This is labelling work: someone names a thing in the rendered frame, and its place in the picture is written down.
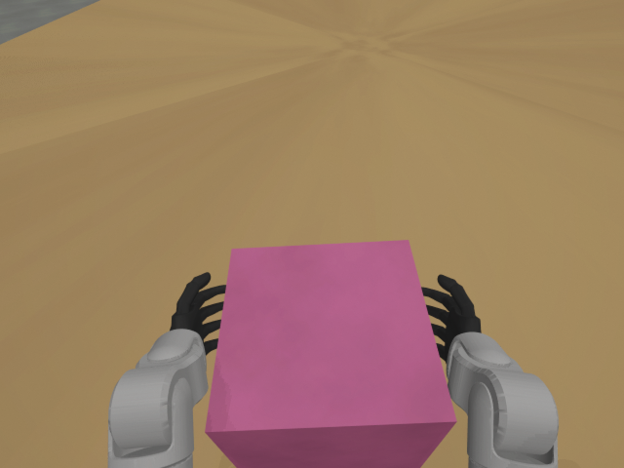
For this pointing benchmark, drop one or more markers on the robot left forearm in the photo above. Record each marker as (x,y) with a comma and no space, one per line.
(150,415)

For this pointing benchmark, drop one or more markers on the robot left hand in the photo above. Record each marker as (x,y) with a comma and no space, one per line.
(190,316)

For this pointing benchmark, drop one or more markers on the carton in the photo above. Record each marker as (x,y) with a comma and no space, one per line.
(326,358)

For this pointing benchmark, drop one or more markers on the robot right hand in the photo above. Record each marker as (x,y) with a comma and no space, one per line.
(460,317)

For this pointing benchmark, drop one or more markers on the robot right forearm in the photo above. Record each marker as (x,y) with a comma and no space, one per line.
(513,419)

